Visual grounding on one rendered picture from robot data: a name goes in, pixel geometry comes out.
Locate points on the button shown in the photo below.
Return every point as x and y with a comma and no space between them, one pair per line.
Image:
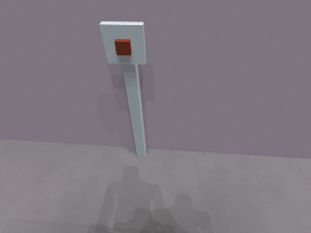
123,47

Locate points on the panel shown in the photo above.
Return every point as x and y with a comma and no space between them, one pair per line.
135,32

